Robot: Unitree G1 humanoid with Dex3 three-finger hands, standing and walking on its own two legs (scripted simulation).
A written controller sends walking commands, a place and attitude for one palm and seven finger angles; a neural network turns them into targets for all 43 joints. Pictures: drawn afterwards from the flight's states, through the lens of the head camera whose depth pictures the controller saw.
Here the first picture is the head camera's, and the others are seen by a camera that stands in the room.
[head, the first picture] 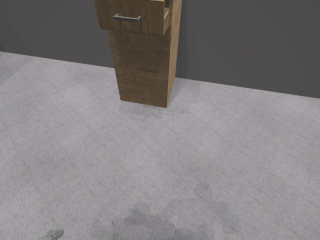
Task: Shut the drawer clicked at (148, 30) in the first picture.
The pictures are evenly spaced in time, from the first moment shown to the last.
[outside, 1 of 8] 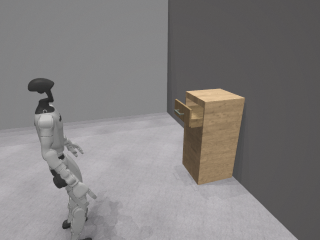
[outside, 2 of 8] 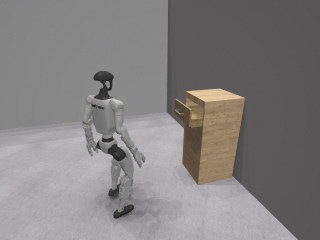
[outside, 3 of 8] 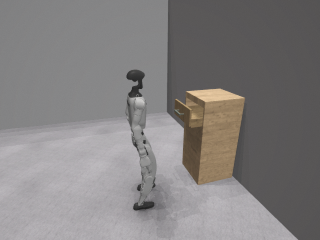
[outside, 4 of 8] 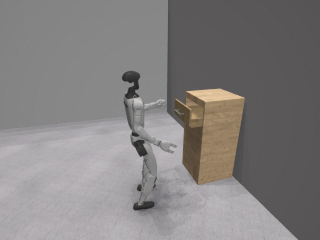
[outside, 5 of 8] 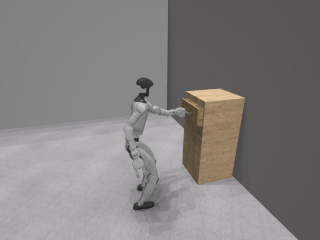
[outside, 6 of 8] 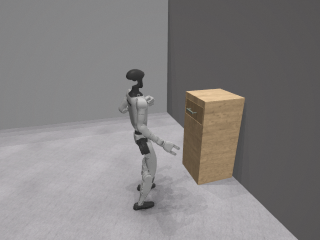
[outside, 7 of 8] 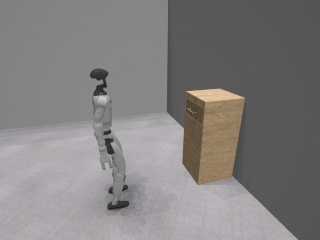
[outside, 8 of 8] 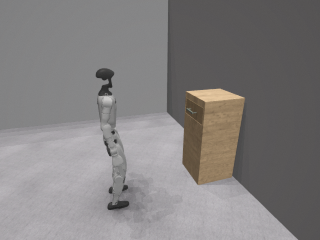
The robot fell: no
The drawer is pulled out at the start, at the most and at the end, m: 0.14 0.14 0.00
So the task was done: yes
